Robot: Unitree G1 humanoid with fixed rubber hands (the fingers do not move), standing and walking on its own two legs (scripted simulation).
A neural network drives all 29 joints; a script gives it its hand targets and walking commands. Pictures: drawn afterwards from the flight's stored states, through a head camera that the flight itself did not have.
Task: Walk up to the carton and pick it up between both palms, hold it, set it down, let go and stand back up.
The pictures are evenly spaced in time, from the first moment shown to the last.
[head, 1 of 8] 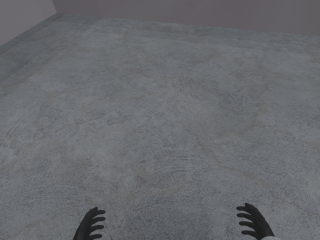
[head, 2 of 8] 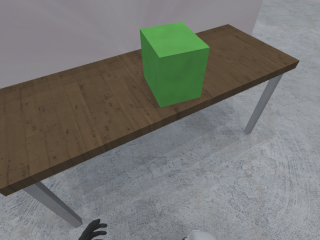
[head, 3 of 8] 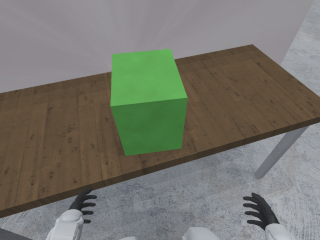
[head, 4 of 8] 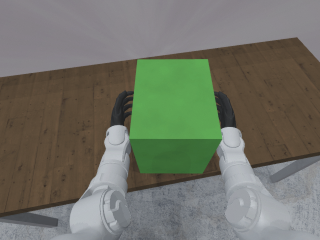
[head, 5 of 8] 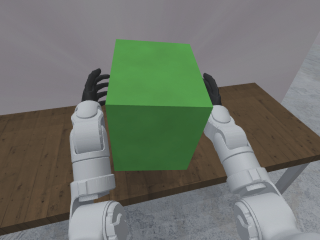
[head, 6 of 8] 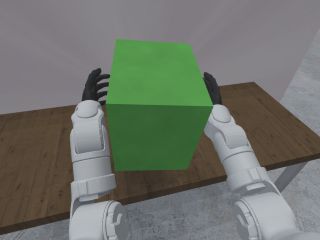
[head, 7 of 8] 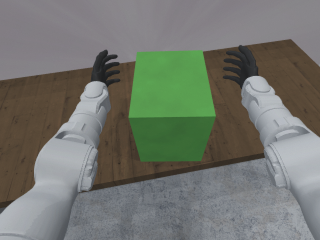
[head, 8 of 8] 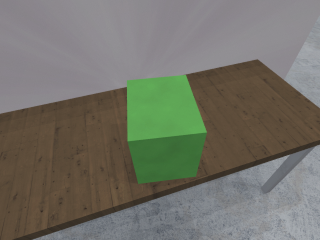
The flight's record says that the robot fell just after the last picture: no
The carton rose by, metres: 0.19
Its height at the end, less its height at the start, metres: +0.00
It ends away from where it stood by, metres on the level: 0.02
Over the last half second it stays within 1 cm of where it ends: yes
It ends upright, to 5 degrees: yes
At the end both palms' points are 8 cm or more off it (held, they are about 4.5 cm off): yes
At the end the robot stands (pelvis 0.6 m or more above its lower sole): yes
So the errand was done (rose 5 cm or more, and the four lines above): yes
